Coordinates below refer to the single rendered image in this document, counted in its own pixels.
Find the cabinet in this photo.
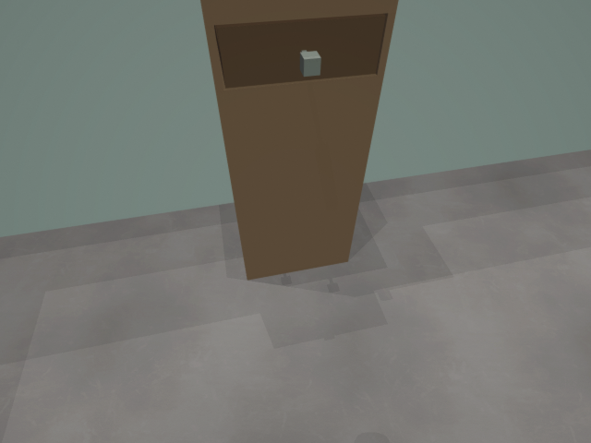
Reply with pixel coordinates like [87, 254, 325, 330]
[200, 0, 399, 280]

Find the drawer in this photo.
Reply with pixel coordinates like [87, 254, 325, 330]
[214, 14, 386, 89]

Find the handle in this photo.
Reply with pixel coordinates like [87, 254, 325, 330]
[300, 50, 321, 77]

